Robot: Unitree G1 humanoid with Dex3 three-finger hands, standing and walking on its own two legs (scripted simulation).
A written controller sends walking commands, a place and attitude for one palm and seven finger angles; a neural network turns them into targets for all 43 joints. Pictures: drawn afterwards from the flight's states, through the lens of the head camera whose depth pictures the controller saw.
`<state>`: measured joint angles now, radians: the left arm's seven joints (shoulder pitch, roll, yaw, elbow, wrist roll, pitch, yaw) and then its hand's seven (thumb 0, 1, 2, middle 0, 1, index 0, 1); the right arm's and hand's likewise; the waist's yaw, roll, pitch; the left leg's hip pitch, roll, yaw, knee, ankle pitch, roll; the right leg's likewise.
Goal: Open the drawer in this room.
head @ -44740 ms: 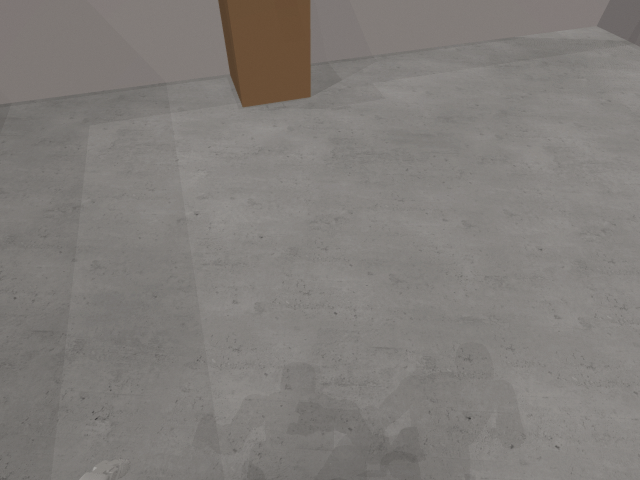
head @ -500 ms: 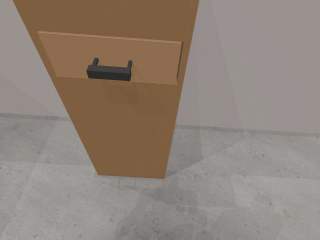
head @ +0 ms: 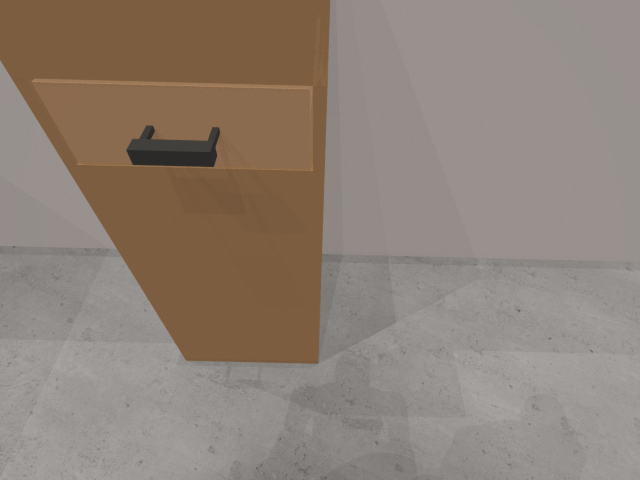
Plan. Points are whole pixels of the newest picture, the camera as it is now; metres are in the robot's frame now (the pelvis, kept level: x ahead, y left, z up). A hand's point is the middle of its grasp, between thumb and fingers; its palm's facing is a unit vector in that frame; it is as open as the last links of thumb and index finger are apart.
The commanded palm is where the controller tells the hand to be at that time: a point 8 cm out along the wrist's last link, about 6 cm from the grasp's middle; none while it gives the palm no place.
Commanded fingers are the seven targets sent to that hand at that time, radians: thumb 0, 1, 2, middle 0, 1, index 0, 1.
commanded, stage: come to a stop and stand still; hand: left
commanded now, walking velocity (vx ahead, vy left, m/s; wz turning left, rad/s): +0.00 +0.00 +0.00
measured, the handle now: (177, 142) +0.54 +0.23 +0.12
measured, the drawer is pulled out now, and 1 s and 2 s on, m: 0.00 0.00 0.00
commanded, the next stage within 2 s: look again from close up in 0.70 s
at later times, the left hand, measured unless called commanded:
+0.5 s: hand out of the picture +0.02 +0.16 -0.18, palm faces +0.05 -0.99 -0.17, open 7.4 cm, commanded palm none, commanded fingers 0.00 0.90 0.90 -0.20 -0.30 -0.20 -0.30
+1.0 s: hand out of the picture +0.06 +0.20 -0.18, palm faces -0.01 -0.97 -0.24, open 7.4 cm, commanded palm none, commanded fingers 0.00 0.90 0.90 -0.20 -0.30 -0.20 -0.30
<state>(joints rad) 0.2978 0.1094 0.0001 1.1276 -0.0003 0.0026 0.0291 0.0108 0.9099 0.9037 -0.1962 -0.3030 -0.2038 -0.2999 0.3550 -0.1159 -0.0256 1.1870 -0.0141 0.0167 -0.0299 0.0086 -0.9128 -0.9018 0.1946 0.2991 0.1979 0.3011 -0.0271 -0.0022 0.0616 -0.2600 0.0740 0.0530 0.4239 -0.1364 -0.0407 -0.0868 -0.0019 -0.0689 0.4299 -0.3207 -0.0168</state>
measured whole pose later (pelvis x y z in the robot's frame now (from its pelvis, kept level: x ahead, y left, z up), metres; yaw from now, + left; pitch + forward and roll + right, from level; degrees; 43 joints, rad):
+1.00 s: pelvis +0.03 +0.02 -0.01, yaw -2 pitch -1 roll +0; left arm 0.29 0.16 0.00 1.03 0.01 -0.02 0.05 0.01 0.90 0.90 -0.20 -0.30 -0.21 -0.30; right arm 0.24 -0.19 -0.02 1.01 -0.02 -0.01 -0.02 0.01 -0.91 -0.90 0.20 0.30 0.20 0.30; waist -0.01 0.01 0.05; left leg -0.31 0.05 0.08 0.63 -0.30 -0.01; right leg -0.12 -0.04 -0.03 0.58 -0.45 0.01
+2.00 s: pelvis -0.02 -0.01 -0.04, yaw +1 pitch +5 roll +0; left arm 0.31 0.45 0.02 -0.07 0.99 -0.09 0.32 0.01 0.38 0.69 -0.26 -0.63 -0.26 -0.63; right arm 0.03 -0.22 -0.03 0.59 -0.08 0.02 -0.03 0.01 -0.91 -0.90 0.20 0.30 0.20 0.30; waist 0.12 0.04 -0.05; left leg -0.60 0.07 -0.01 0.79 -0.28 -0.03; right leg -0.42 -0.01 -0.10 0.83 -0.50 -0.03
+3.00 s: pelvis -0.02 +0.03 +0.00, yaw +1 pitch -2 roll +0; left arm -0.34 0.65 0.02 -0.07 0.77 0.11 -0.25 0.00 -0.50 0.31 -0.32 -1.20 -0.32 -1.20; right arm 0.07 -0.27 0.03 0.64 0.03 0.09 0.00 0.02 -0.91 -0.90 0.20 0.30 0.20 0.30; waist 0.10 0.12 0.02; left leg -0.29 0.02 0.03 0.43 -0.10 0.00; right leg -0.12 -0.05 -0.08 0.47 -0.30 0.02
